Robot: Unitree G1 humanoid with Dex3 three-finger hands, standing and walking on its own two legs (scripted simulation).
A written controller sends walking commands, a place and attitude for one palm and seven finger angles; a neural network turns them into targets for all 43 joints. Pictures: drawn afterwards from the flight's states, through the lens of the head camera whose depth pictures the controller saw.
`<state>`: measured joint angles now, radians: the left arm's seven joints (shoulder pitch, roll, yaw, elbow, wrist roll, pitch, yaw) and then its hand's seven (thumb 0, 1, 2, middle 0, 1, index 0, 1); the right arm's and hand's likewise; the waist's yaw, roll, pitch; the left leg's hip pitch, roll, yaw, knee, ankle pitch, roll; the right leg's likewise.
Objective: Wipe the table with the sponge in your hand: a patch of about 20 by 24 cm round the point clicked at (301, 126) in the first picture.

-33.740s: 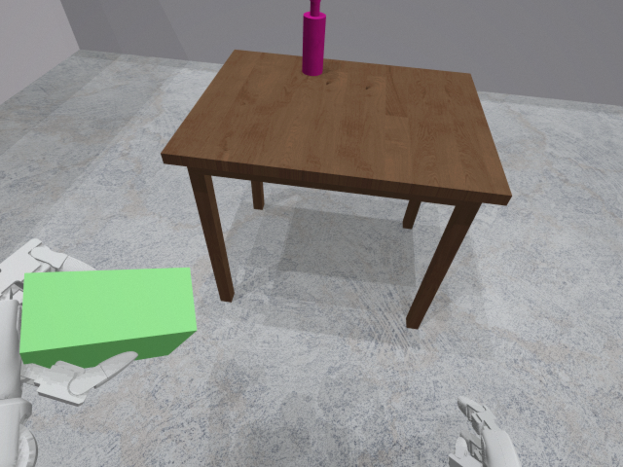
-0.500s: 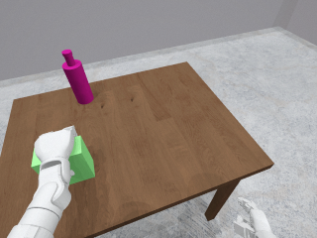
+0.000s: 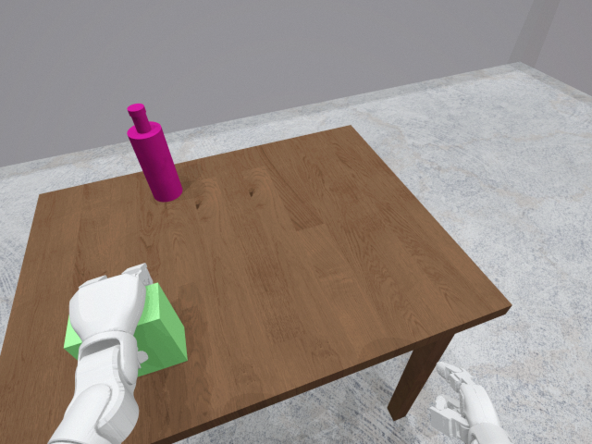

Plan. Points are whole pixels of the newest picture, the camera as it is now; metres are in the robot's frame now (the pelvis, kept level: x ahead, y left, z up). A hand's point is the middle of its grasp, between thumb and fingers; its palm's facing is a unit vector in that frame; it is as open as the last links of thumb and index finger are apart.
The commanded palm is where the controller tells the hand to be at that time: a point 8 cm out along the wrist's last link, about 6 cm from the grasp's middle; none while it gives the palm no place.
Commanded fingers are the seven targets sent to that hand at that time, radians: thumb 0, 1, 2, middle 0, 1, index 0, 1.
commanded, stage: lift the sponge slowly off the table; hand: left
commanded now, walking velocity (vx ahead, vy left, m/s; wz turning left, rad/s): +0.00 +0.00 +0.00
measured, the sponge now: (138, 343) +0.25 +0.29 -0.03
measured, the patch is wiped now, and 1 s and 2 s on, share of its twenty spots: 1.00 1.00 1.00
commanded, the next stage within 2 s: none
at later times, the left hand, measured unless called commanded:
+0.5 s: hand (129, 325) +0.25 +0.28 +0.03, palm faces -0.04 -0.10 -0.99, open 10.2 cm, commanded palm +0.22 +0.26 +0.09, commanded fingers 0.00 0.10 1.30 -1.20 -1.60 -1.20 -1.60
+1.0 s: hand (123, 323) +0.23 +0.26 +0.06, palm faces +0.03 -0.13 -0.99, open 10.2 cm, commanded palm +0.20 +0.26 +0.13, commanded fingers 0.00 0.10 1.30 -1.20 -1.60 -1.20 -1.60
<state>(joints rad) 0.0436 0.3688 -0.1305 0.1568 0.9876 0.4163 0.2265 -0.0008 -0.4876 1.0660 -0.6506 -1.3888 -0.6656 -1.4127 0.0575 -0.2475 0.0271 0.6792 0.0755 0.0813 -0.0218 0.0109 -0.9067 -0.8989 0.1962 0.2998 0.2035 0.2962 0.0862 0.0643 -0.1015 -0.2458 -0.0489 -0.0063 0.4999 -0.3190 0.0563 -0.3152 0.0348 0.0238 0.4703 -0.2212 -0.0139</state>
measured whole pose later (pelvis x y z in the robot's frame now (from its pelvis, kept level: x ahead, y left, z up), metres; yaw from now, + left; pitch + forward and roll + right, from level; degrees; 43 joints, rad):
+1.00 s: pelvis +0.00 -0.01 +0.01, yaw +0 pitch -2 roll -1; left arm 0.10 0.40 -0.15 -0.03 0.95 0.43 0.11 -0.01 -0.52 1.06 -0.71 -1.32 -0.73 -1.34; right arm 0.01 -0.24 0.03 0.71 0.05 0.08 -0.03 0.01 -0.91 -0.90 0.20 0.30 0.19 0.29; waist 0.12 0.08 -0.03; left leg -0.08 -0.04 -0.01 0.38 -0.26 0.05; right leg -0.15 0.04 0.03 0.36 -0.17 -0.02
